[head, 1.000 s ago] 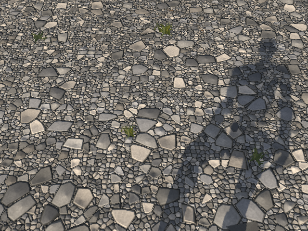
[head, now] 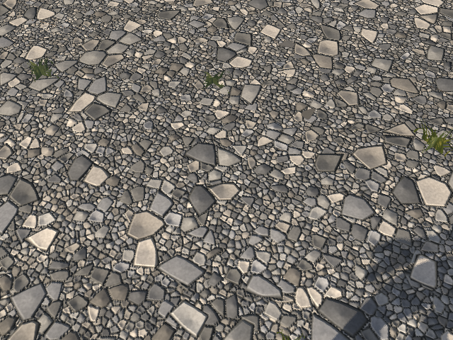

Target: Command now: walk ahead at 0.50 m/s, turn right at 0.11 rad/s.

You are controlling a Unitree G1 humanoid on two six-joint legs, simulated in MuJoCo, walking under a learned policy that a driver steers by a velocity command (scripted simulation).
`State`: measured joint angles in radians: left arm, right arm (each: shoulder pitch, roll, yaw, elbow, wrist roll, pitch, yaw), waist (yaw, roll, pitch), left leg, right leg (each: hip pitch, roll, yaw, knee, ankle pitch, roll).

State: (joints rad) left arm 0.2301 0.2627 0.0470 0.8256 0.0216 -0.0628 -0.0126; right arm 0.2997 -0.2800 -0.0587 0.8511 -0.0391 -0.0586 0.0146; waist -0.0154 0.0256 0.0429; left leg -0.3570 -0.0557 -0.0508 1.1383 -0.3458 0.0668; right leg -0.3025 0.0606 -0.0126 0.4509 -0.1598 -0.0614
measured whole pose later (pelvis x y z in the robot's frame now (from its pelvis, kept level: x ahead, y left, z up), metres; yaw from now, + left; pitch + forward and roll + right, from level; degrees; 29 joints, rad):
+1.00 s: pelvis +0.45 -0.11 -0.01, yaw -33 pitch +1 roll +0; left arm 0.20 0.28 0.06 0.74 0.01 -0.01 -0.02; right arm 0.28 -0.26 -0.03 0.77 -0.03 -0.05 0.01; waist -0.03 0.01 0.06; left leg -0.42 0.10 0.01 1.21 -0.36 -0.02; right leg -0.33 0.11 -0.03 0.51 -0.20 -0.12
